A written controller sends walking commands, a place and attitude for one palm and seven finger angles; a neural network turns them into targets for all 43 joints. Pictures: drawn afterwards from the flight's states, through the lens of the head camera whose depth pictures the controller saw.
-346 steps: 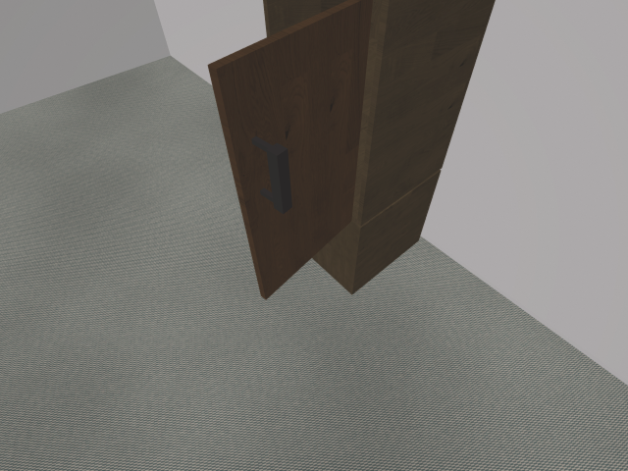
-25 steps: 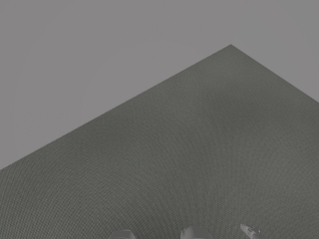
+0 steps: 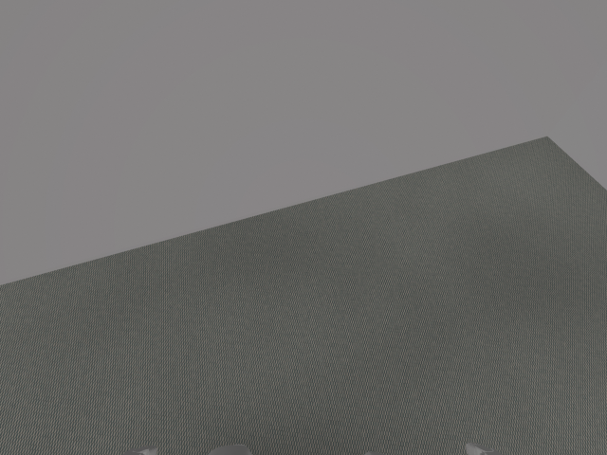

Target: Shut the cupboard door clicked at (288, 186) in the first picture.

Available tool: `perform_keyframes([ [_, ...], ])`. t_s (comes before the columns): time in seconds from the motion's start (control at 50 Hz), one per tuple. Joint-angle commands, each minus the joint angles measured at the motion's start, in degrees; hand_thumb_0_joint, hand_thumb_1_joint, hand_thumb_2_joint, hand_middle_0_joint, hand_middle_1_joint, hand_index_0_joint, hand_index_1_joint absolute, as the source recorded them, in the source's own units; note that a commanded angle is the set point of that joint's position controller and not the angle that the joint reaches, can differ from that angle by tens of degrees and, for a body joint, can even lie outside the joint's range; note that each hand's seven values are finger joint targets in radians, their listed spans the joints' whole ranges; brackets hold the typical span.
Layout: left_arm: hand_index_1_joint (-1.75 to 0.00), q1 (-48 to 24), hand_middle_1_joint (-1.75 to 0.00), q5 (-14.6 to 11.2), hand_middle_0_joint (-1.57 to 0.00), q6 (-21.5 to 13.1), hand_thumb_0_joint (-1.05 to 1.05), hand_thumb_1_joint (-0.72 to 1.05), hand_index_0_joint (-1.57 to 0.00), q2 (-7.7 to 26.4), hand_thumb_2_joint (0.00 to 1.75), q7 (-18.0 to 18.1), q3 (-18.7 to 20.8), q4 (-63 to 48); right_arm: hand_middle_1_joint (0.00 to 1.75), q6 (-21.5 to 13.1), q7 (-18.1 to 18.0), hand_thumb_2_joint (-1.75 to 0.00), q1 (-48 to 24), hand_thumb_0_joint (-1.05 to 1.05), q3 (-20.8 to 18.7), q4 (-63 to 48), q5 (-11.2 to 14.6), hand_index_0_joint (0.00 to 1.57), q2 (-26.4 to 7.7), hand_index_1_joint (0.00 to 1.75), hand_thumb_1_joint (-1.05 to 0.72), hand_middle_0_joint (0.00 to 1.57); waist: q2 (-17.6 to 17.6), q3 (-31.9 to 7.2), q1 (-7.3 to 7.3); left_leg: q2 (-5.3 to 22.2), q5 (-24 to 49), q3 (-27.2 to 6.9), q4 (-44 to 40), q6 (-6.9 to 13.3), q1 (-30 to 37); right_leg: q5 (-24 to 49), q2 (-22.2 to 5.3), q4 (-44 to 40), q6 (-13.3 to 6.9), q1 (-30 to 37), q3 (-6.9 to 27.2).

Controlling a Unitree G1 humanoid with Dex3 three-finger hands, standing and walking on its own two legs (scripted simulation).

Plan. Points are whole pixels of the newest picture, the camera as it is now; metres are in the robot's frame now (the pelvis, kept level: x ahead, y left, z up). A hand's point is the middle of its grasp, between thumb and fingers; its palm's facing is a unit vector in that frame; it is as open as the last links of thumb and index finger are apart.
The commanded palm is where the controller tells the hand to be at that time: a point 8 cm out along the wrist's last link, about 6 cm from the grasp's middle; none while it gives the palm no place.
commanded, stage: walk to a spot facing it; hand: left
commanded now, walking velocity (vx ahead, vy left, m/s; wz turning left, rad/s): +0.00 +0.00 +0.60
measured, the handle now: out of the picture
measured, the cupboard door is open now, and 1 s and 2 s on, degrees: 98 98 98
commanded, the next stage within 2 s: none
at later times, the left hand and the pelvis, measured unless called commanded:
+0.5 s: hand out of the picture +0.03 +0.17 -0.14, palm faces +0.30 -0.92 -0.25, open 7.3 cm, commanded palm none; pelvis +0.01 -0.04 +0.02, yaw +19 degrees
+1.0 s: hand out of the picture -0.01 +0.17 -0.14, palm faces +0.59 -0.76 -0.29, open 7.3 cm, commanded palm none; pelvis +0.04 -0.06 +0.01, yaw +38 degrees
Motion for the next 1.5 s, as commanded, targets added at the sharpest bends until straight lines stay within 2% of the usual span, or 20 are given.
perform_keyframes([
  [0.0,-0.30,-7.44,-0.30,-0.26,-0.20,-0.47,0.00,0.90,-0.20,6.22,0.90,0.73,2.00,-6.78,0.30,-1.55,-2.37,-0.90,9.25,0.00,-3.28,-1.13,-0.66,0.20,-13.99,0.30,-0.90,0.20,15.09,-10.27,-3.77,19.40,34.42,-25.80,-13.11,11.41,14.92,-5.25,2.09,22.62,0.55,-16.66,8.28],
  [0.22,-0.30,2.10,-0.30,-0.63,-0.20,-0.84,0.00,0.90,-0.20,6.10,0.90,0.43,2.61,-2.92,0.30,-0.28,-2.07,-0.90,-0.76,0.00,-3.14,-3.02,-0.38,0.20,-11.08,0.30,-0.90,0.20,10.29,-9.73,2.62,8.59,14.19,-21.63,-10.38,4.39,-1.32,10.16,8.42,-16.13,-1.44,11.43,5.15],
  [0.26,-0.30,4.56,-0.30,0.73,-0.20,-1.73,0.00,0.90,-0.20,14.15,0.90,1.34,4.32,-3.12,0.30,-0.15,-1.19,-0.90,-1.15,0.00,-2.47,-5.15,0.38,0.20,-5.23,0.30,-0.90,0.20,-12.51,-8.20,4.51,-3.64,-10.70,-7.74,7.60,-3.33,-16.63,6.73,-12.81,-31.85,-9.04,19.92,26.08],
  [0.28,-0.30,2.73,-0.30,0.55,-0.20,-1.43,0.00,0.90,-0.20,15.20,0.90,1.24,3.75,-3.98,0.30,-0.06,-0.69,-0.90,-1.87,0.00,-2.58,-5.60,-0.17,0.20,-6.27,0.30,-0.90,0.20,-12.24,-6.96,4.21,-2.23,-17.19,-6.26,21.64,-3.21,-13.81,7.72,-19.04,-33.40,-13.46,10.80,27.46],
  [0.36,-0.30,-2.27,-0.30,0.40,-0.20,-2.01,0.00,0.90,-0.20,8.65,0.90,1.51,2.23,-4.78,0.30,0.85,0.05,-0.90,-1.81,0.00,-2.23,-3.07,0.02,0.20,-4.47,0.30,-0.90,0.20,-11.19,-4.95,0.83,1.68,-10.61,-3.94,28.07,-4.83,-12.86,32.32,-9.87,-26.19,-11.61,10.15,10.62],
  [0.5,-0.30,3.46,-0.30,0.24,-0.20,-2.13,0.00,0.90,-0.20,12.55,0.90,0.89,3.53,-1.77,0.30,-0.47,0.19,-0.90,-2.01,0.00,-0.73,-3.31,0.34,0.20,-3.46,0.30,-0.90,0.20,-7.64,-9.80,1.97,-1.16,-0.81,2.92,-4.14,-3.73,1.74,45.68,-9.92,-13.47,-7.54,15.16,3.16],
  [0.52,-0.30,2.32,-0.30,-0.25,-0.20,-1.95,0.00,0.90,-0.20,12.13,0.90,0.66,3.56,-2.26,0.30,-0.81,0.08,-0.90,1.29,0.00,-1.26,-2.58,0.18,0.20,-5.48,0.30,-0.90,0.20,-3.87,-11.23,-0.35,0.11,7.55,1.09,-10.37,-2.53,9.77,41.66,-9.27,-7.49,-5.04,9.69,1.30],
  [0.56,-0.30,-1.68,-0.30,-0.53,-0.20,-1.33,0.00,0.90,-0.20,6.14,0.90,0.28,1.61,-6.43,0.30,-1.12,-0.69,-0.90,9.71,0.00,-3.72,-1.47,-0.34,0.20,-15.92,0.30,-0.90,0.20,19.86,-14.05,-4.62,23.92,43.24,-27.93,-13.42,11.48,23.27,-11.20,1.97,16.05,1.25,-14.22,0.61],
  [0.58,-0.30,-4.21,-0.30,-0.22,-0.20,-0.81,0.00,0.90,-0.20,7.14,0.90,0.44,1.93,-8.18,0.30,-0.97,-1.38,-0.90,11.13,0.00,-3.93,-0.99,-0.51,0.20,-17.06,0.30,-0.90,0.20,11.37,-13.15,-5.11,25.14,35.75,-28.08,-12.65,13.76,19.11,-10.45,1.92,21.08,0.61,-15.19,5.59],
  [0.82,-0.30,4.18,-0.30,-0.38,-0.20,-0.74,0.00,0.90,-0.20,6.62,0.90,0.23,2.77,-2.57,0.30,-0.06,-1.95,-0.90,-3.43,0.00,-3.04,-3.80,-0.41,0.20,-11.20,0.30,-0.90,0.20,10.12,-7.78,3.65,8.23,8.47,-20.02,-9.87,4.04,-4.88,10.33,7.63,-15.16,-1.18,12.21,4.77],
  [0.86,-0.30,6.11,-0.30,1.03,-0.20,-1.77,0.00,0.90,-0.20,15.21,0.90,1.06,4.36,-3.16,0.30,0.04,-1.06,-0.90,-3.54,0.00,-2.28,-6.02,0.33,0.20,-4.96,0.30,-0.90,0.20,-15.40,-6.42,5.36,-4.88,-15.02,-5.42,13.39,-3.72,-16.76,4.41,-15.62,-33.88,-9.80,16.19,29.46],
  [0.88,-0.30,3.50,-0.30,0.48,-0.20,-1.35,0.00,0.90,-0.20,15.51,0.90,0.94,3.68,-4.37,0.30,0.21,-0.53,-0.90,-2.58,0.00,-2.45,-6.10,-0.24,0.20,-6.32,0.30,-0.90,0.20,-11.75,-6.51,4.03,-1.76,-16.76,-7.20,24.81,-2.84,-12.89,1.90,-18.38,-34.52,-13.29,8.00,27.89],
  [0.94,-0.30,-2.36,-0.30,0.31,-0.20,-1.99,0.00,0.90,-0.20,8.85,0.90,1.28,2.30,-5.57,0.30,0.86,-0.03,-0.90,-1.88,0.00,-2.55,-3.40,-0.38,0.20,-5.76,0.30,-0.90,0.20,-11.61,-4.46,0.59,1.83,-9.32,-5.65,32.65,-4.15,-13.39,18.68,-10.38,-29.00,-11.34,6.62,14.06],
  [1.04,-0.30,3.59,-0.30,0.77,-0.20,-2.40,0.00,0.90,-0.20,11.46,0.90,1.25,3.15,-2.97,0.30,0.14,0.45,-0.90,-4.95,0.00,-0.77,-3.82,0.39,0.20,-1.98,0.30,-0.90,0.20,-8.23,-8.43,3.79,0.38,-10.76,0.93,10.11,-4.79,-6.82,41.21,-11.12,-21.44,-11.24,16.07,6.99],
  [1.12,-0.30,2.91,-0.30,-0.02,-0.20,-2.06,0.00,0.90,-0.20,11.94,0.90,0.24,3.78,-2.01,0.30,-0.93,0.24,-0.90,1.18,0.00,-0.84,-2.54,0.02,0.20,-4.23,0.30,-0.90,0.20,-4.49,-10.17,0.52,-0.21,0.87,2.17,-9.18,-2.66,8.66,23.93,-10.13,-13.97,-5.61,8.40,1.96],
  [1.16,-0.30,-1.74,-0.30,-0.25,-0.20,-1.85,0.00,0.90,-0.20,5.84,0.90,-0.96,2.26,-6.43,0.30,-1.74,-0.40,-0.90,10.71,0.00,-3.58,-1.60,-0.99,0.20,-15.42,0.30,-0.90,0.20,21.82,-11.26,-5.14,22.36,5.75,-31.09,-18.54,9.63,24.66,-10.48,1.90,12.11,1.05,-19.66,-2.76],
  [1.18,-0.30,-7.40,-0.30,0.32,-0.20,-1.86,0.00,0.90,-0.20,7.01,0.90,-1.07,2.08,-8.13,0.30,-1.77,-1.04,-0.90,14.48,0.00,-3.69,0.02,-0.96,0.20,-16.47,0.30,-0.90,0.20,15.94,-10.53,-7.10,24.66,0.00,-35.22,-20.12,13.47,21.66,-9.89,1.54,18.62,-0.09,-22.99,4.24],
  [1.26,-0.30,-6.34,-0.30,0.41,-0.20,-2.33,0.00,0.90,-0.20,5.87,0.90,-1.90,2.46,-3.91,0.30,-3.81,-2.39,-0.90,7.03,0.00,-1.72,-0.77,-0.72,0.20,-10.02,0.30,-0.90,0.20,13.08,-6.09,-1.21,14.38,4.14,-22.55,-20.16,8.20,13.26,5.09,1.37,19.40,-0.42,-19.65,8.05],
  [1.4,-0.30,-8.17,-0.30,0.17,-0.20,-2.42,0.00,0.90,-0.20,5.37,0.90,-2.69,2.16,-4.21,0.30,-3.89,-1.94,-0.90,6.59,0.00,-2.36,1.09,-0.81,0.20,-11.04,0.30,-0.90,0.20,11.42,-5.03,-0.73,11.37,-2.07,-20.12,-20.94,7.90,8.40,6.58,4.87,-3.16,0.23,-7.73,4.29],
  [1.48,-0.30,3.69,-0.30,0.40,-0.20,-3.57,0.00,0.90,-0.20,8.74,0.90,-2.26,3.69,-0.75,0.30,-3.51,-1.53,-0.90,1.84,0.00,-2.31,0.33,-0.23,0.20,-8.68,0.30,-0.90,0.20,4.40,-6.29,5.69,4.79,-8.86,-15.98,-7.91,3.34,-10.10,8.61,5.04,-20.05,-0.58,20.78,5.70],
])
